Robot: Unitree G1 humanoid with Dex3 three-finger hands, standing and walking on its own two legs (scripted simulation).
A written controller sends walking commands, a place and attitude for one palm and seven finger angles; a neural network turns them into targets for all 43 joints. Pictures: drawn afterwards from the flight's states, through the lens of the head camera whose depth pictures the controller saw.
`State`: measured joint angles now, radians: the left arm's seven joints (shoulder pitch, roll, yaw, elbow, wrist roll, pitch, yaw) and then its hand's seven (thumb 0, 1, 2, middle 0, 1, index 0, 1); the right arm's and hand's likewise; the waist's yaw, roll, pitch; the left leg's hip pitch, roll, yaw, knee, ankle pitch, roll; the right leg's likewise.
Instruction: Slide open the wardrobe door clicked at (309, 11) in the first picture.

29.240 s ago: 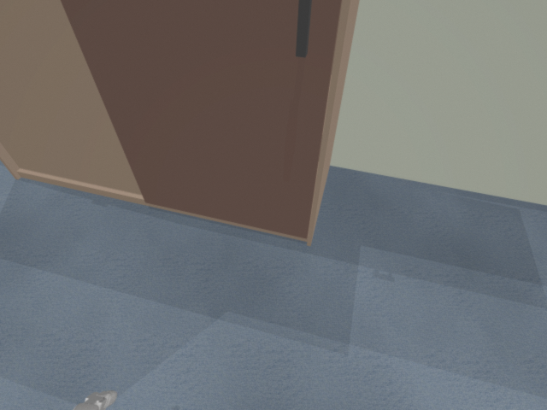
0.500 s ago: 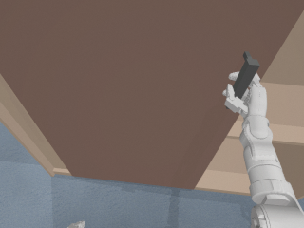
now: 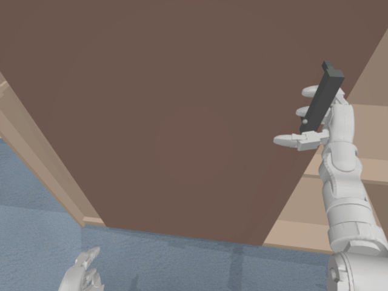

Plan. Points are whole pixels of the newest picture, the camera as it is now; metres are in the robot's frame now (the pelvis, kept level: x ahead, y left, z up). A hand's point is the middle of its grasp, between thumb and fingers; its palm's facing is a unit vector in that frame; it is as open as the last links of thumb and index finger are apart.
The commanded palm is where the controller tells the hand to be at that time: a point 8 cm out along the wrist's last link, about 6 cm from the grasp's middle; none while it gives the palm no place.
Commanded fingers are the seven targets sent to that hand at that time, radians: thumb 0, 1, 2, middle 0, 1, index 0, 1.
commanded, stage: loosen the grip on the handle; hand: right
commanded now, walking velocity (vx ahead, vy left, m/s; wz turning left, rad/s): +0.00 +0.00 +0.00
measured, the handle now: (316, 100) +0.46 -0.21 +0.19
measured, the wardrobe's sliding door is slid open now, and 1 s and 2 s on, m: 0.63 0.63 0.63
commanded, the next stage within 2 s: slip the hand off the handle in 0.18 s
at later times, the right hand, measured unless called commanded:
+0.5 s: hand (314, 125) +0.41 -0.21 +0.16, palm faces +0.22 +0.97 -0.12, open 14.6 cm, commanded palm +0.37 -0.26 +0.16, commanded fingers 0.00 0.55 -0.20 0.25 1.15 0.25 1.15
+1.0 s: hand (345, 131) +0.38 -0.25 +0.17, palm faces +0.21 +0.97 -0.13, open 14.6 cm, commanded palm +0.33 -0.29 +0.16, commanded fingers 0.00 0.55 -0.20 0.25 1.15 0.25 1.15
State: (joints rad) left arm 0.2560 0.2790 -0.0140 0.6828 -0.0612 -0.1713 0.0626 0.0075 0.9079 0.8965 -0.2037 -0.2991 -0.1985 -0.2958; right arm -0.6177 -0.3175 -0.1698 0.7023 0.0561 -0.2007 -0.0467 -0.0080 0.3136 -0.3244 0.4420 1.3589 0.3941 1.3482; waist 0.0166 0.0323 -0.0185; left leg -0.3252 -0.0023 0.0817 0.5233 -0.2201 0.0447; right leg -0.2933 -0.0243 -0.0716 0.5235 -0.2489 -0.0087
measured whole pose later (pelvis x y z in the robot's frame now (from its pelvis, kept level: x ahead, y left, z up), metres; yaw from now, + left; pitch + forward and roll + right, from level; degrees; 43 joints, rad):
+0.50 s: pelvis +0.02 -0.01 +0.00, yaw +0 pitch +1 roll +0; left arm 0.23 0.23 -0.04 0.67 -0.05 -0.12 0.06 0.01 0.91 0.90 -0.21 -0.30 -0.20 -0.30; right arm -0.42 -0.29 -0.21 0.41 0.08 -0.07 -0.03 -0.01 0.55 -0.20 0.31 1.18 0.26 1.16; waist 0.00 -0.01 -0.04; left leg -0.29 0.00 0.07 0.52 -0.25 0.03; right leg -0.26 -0.02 -0.08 0.52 -0.28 -0.01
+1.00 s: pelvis +0.03 -0.02 +0.00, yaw +0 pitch +2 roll +0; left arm 0.28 0.25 -0.03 0.66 -0.06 -0.14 0.07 0.01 0.91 0.90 -0.21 -0.30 -0.20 -0.30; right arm -0.33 -0.36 -0.30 0.34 0.15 -0.09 0.10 -0.01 0.55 -0.20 0.25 1.15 0.26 1.15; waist -0.02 -0.02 -0.05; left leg -0.30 0.01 0.07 0.53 -0.26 0.02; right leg -0.28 -0.02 -0.08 0.55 -0.30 -0.02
